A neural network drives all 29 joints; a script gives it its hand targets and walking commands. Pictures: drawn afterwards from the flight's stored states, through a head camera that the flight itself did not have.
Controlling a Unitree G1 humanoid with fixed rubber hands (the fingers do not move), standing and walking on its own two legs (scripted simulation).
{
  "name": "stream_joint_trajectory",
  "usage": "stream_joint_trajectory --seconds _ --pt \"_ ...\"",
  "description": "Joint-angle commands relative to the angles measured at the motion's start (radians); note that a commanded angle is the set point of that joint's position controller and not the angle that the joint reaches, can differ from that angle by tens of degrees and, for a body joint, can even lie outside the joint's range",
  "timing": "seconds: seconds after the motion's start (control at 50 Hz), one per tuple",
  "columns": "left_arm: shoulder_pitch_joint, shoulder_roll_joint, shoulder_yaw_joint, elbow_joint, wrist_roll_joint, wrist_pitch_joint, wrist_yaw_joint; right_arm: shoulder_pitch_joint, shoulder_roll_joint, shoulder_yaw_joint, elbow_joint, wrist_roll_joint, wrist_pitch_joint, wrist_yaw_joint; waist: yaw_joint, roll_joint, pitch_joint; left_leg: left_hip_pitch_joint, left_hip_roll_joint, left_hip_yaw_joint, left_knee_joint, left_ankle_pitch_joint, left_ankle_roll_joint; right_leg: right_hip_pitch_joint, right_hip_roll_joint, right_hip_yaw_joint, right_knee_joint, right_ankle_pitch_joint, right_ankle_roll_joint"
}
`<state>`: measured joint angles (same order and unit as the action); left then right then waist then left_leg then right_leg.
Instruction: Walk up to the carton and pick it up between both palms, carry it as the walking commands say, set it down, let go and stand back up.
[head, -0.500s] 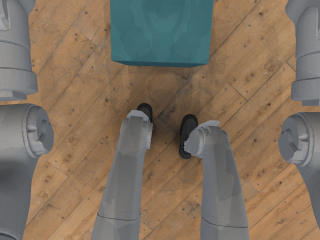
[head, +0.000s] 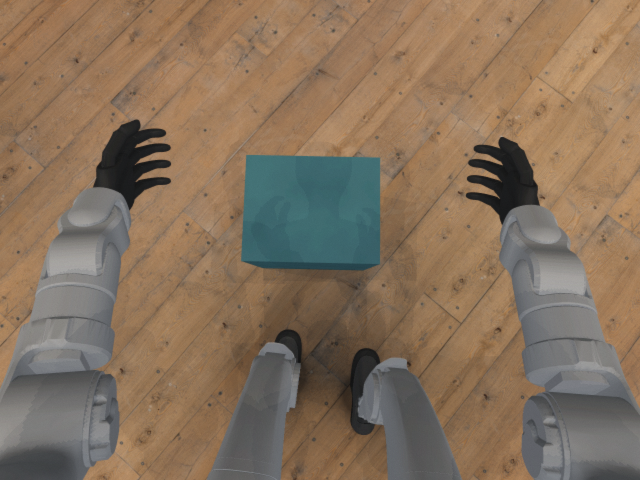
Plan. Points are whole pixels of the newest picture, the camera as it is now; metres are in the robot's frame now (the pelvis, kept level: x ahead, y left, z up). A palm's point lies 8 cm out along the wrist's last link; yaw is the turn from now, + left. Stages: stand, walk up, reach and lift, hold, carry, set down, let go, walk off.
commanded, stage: let go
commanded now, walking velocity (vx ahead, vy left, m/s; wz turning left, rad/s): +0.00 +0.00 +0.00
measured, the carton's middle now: (313, 220) +0.47 +0.06 -0.54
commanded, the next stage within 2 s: stand in 1.10 s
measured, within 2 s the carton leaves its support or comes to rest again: neither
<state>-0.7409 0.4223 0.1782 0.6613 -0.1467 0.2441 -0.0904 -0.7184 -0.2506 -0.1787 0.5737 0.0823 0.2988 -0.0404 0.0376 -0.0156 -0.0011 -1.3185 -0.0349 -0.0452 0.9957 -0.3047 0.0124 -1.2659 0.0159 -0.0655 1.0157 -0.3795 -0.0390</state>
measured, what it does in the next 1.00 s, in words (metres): rises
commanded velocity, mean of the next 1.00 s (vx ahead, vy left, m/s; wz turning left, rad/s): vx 0.00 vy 0.00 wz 0.00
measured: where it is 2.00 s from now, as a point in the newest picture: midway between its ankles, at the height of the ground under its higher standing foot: (322, 395)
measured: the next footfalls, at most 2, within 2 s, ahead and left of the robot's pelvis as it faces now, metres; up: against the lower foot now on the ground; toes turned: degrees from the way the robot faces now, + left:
none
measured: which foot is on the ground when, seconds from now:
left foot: down 0.00-1.00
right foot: down 0.00-1.00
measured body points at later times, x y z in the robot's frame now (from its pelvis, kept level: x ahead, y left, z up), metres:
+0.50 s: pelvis +0.06 -0.02 +0.07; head +0.16 -0.03 +0.51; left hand +0.28 +0.24 +0.00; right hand +0.28 -0.25 -0.02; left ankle +0.06 +0.11 -0.65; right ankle +0.03 -0.10 -0.65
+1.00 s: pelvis +0.03 -0.03 +0.08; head +0.04 -0.04 +0.53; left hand +0.21 +0.22 +0.02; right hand +0.21 -0.26 +0.01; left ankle +0.06 +0.11 -0.65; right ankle +0.03 -0.10 -0.65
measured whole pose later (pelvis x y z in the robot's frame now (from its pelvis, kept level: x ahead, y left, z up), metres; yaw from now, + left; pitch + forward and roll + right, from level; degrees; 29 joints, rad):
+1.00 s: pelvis +0.03 -0.03 +0.08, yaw +0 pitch -3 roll +3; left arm 0.19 0.28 0.03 0.42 -0.09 0.17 -0.11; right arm 0.23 -0.21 -0.05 0.41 0.08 0.14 0.07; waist 0.02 -0.04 0.07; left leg -0.24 -0.04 -0.04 0.50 -0.22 -0.01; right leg -0.23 0.02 -0.04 0.61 -0.34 -0.07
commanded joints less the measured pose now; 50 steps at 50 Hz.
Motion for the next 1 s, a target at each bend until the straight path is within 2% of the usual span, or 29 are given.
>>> stream_joint_trajectory --seconds 0.0,0.06,0.08,0.1,0.12,0.14,0.16,0.2,0.22,0.24,0.26,0.28,0.36,0.4,0.46,0.5,0.54,0.58,0.64,0.7,0.74,0.8,0.84,0.86,0.88,0.9,0.92,0.96,0.98 --pt "0.029 0.078 0.010 -0.150 0.087 -0.059 -0.038 -0.030 -0.097 0.015 -0.203 -0.083 -0.065 0.012 0.027 0.024 -0.972 0.722 -0.019 0.011 -0.163 0.507 0.022 0.669 0.025 0.140 -0.182 0.467 0.055" --pt "0.393 0.005 0.000 -0.203 0.125 -0.096 -0.043 0.314 -0.038 0.074 -0.251 -0.084 -0.112 0.030 0.044 0.007 -1.038 0.840 -0.014 0.009 -0.208 0.582 0.015 0.872 0.013 0.149 -0.218 0.618 0.051" --pt "0.201 -0.012 -0.002 -0.200 0.097 -0.106 -0.044 0.159 -0.061 0.074 -0.189 -0.072 -0.113 0.036 0.018 -0.012 -0.872 0.731 -0.017 0.022 -0.213 0.516 0.018 0.746 0.018 0.143 -0.231 0.539 0.048" --pt "0.252 0.000 0.026 -0.220 0.117 -0.121 -0.046 0.160 -0.058 0.089 -0.258 -0.044 -0.133 0.034 0.055 0.014 -0.850 0.740 -0.016 0.033 -0.228 0.486 0.021 0.788 0.006 0.160 -0.256 0.547 0.053" --pt "0.388 -0.048 -0.020 -0.198 0.101 -0.127 -0.051 0.320 -0.032 0.106 -0.240 -0.062 -0.143 0.037 0.015 -0.006 -0.935 0.812 -0.014 0.013 -0.242 0.608 0.019 0.897 0.015 0.152 -0.251 0.694 0.055" --pt "0.352 -0.053 -0.037 -0.181 0.075 -0.131 -0.047 0.283 -0.049 0.093 -0.189 -0.052 -0.153 0.031 -0.007 -0.005 -0.769 0.728 -0.010 0.030 -0.237 0.507 0.020 0.830 0.000 0.169 -0.280 0.629 0.053" --pt "0.472 -0.032 -0.013 -0.221 0.123 -0.145 -0.051 0.429 -0.023 0.082 -0.209 -0.092 -0.161 0.026 0.010 -0.013 -0.856 0.811 -0.008 0.013 -0.279 0.509 0.012 0.942 0.003 0.167 -0.295 0.632 0.059" --pt "0.463 -0.033 -0.002 -0.160 0.126 -0.155 -0.045 0.383 -0.051 0.063 -0.206 -0.109 -0.182 0.029 -0.001 -0.051 -0.648 0.782 -0.012 0.019 -0.313 0.429 0.014 0.874 -0.005 0.171 -0.353 0.591 0.060" --pt "0.544 -0.054 -0.019 -0.227 0.135 -0.177 -0.042 0.459 -0.027 0.106 -0.266 -0.089 -0.198 0.028 0.023 -0.031 -0.724 0.854 -0.012 0.022 -0.314 0.531 0.021 0.945 0.003 0.163 -0.338 0.672 0.062" --pt "0.672 -0.094 -0.068 -0.225 0.122 -0.178 -0.045 0.638 0.022 0.130 -0.261 -0.094 -0.204 0.032 -0.018 -0.052 -0.807 0.931 -0.009 0.012 -0.322 0.591 0.020 1.041 0.003 0.166 -0.354 0.758 0.054" --pt "0.713 -0.074 -0.062 -0.260 0.134 -0.190 -0.038 0.650 -0.013 0.100 -0.298 -0.110 -0.219 0.026 -0.006 -0.017 -0.787 0.981 -0.010 0.002 -0.343 0.598 0.015 1.036 0.000 0.170 -0.369 0.747 0.049" --pt "0.651 -0.087 -0.059 -0.164 0.125 -0.184 -0.022 0.576 -0.018 0.105 -0.219 -0.122 -0.218 0.026 -0.027 -0.062 -0.601 0.872 -0.006 0.012 -0.363 0.486 0.010 0.973 -0.008 0.170 -0.393 0.704 0.050" --pt "0.819 -0.068 -0.054 -0.339 0.151 -0.226 -0.010 0.764 -0.003 0.118 -0.334 -0.121 -0.257 0.036 -0.009 -0.056 -0.607 1.035 -0.020 0.008 -0.419 0.517 0.012 1.107 -0.021 0.189 -0.454 0.745 0.054" --pt "0.818 -0.092 -0.102 -0.226 0.128 -0.219 -0.004 0.739 -0.001 0.140 -0.253 -0.112 -0.258 0.037 -0.036 -0.069 -0.396 0.957 -0.012 0.010 -0.458 0.450 0.015 1.031 -0.023 0.172 -0.494 0.677 0.055" --pt "1.016 -0.087 -0.072 -0.325 0.174 -0.226 0.001 0.922 -0.010 0.157 -0.325 -0.110 -0.277 0.056 0.011 -0.060 -0.413 1.077 -0.022 0.026 -0.488 0.452 -0.017 1.156 -0.029 0.172 -0.544 0.665 0.051" --pt "0.970 -0.086 -0.087 -0.286 0.131 -0.222 -0.005 0.898 -0.036 0.149 -0.308 -0.112 -0.272 0.058 -0.017 -0.104 -0.302 1.034 -0.023 0.027 -0.500 0.380 -0.008 1.133 -0.035 0.174 -0.553 0.631 0.049" --pt "0.985 -0.089 -0.104 -0.385 0.136 -0.226 -0.005 0.954 -0.027 0.172 -0.356 -0.095 -0.281 0.073 -0.012 -0.069 -0.322 1.143 -0.032 0.043 -0.510 0.390 -0.009 1.146 -0.037 0.175 -0.577 0.618 0.053" --pt "1.009 -0.070 -0.107 -0.312 0.117 -0.204 -0.010 0.941 -0.045 0.169 -0.349 -0.097 -0.264 0.072 -0.024 -0.124 -0.225 1.136 -0.029 0.028 -0.526 0.338 -0.005 1.119 -0.052 0.184 -0.611 0.568 0.058" --pt "0.968 -0.069 -0.109 -0.321 0.122 -0.171 -0.013 0.928 -0.047 0.154 -0.327 -0.105 -0.231 0.084 -0.015 -0.093 -0.110 1.168 -0.023 0.034 -0.545 0.214 -0.008 1.069 -0.047 0.168 -0.653 0.318 0.051" --pt "0.963 -0.075 -0.114 -0.353 0.135 -0.145 -0.018 0.967 -0.041 0.167 -0.283 -0.098 -0.203 0.094 -0.020 -0.059 -0.048 1.214 -0.022 0.038 -0.544 0.205 -0.011 1.065 -0.051 0.182 -0.662 0.294 0.051" --pt "0.983 -0.079 -0.112 -0.305 0.122 -0.125 -0.019 0.948 -0.052 0.181 -0.304 -0.112 -0.180 0.090 -0.043 -0.166 0.003 1.261 -0.024 0.042 -0.535 0.161 0.019 1.040 -0.064 0.175 -0.700 0.210 0.048" --pt "1.006 -0.094 -0.102 -0.333 0.159 -0.100 -0.020 0.940 -0.057 0.167 -0.305 -0.113 -0.179 0.101 -0.018 -0.100 0.033 1.361 -0.032 0.046 -0.507 0.178 -0.005 0.970 -0.089 0.176 -0.733 0.100 0.021" --pt "0.958 -0.085 -0.105 -0.348 0.140 -0.101 -0.027 0.853 -0.063 0.151 -0.358 -0.125 -0.164 0.101 -0.017 -0.155 0.056 1.381 -0.025 0.041 -0.507 0.159 0.012 0.928 -0.090 0.190 -0.731 0.072 0.036" --pt "0.941 -0.081 -0.111 -0.366 0.148 -0.094 -0.021 0.912 -0.037 0.168 -0.288 -0.113 -0.162 0.097 -0.024 -0.108 0.081 1.363 -0.035 0.052 -0.503 0.171 0.000 0.943 -0.092 0.194 -0.736 0.091 0.025" --pt "0.970 -0.085 -0.112 -0.337 0.154 -0.089 -0.022 0.889 -0.052 0.153 -0.334 -0.129 -0.165 0.097 -0.029 -0.174 0.112 1.395 -0.051 0.056 -0.499 0.167 0.004 0.905 -0.098 0.198 -0.755 0.081 0.022" --pt "0.966 -0.075 -0.112 -0.366 0.159 -0.083 -0.015 0.903 -0.067 0.131 -0.307 -0.136 -0.155 0.103 -0.017 -0.090 0.073 1.408 -0.022 0.042 -0.518 0.162 -0.008 0.928 -0.062 0.167 -0.719 0.065 0.025" --pt "0.966 -0.076 -0.103 -0.372 0.167 -0.086 -0.011 0.888 -0.064 0.150 -0.329 -0.130 -0.163 0.105 0.000 -0.118 0.094 1.438 -0.031 0.044 -0.510 0.165 -0.002 0.890 -0.080 0.181 -0.748 0.028 0.007" --pt "0.969 -0.080 -0.099 -0.408 0.157 -0.086 -0.011 0.912 -0.067 0.125 -0.319 -0.112 -0.162 0.109 -0.020 -0.052 0.042 1.402 -0.024 0.041 -0.509 0.169 -0.011 0.968 -0.071 0.183 -0.703 0.092 0.023" --pt "0.959 -0.073 -0.102 -0.410 0.163 -0.082 -0.012 0.895 -0.056 0.156 -0.343 -0.099 -0.159 0.112 0.011 -0.055 0.059 1.373 -0.028 0.051 -0.515 0.161 -0.001 0.965 -0.068 0.170 -0.707 0.093 0.022"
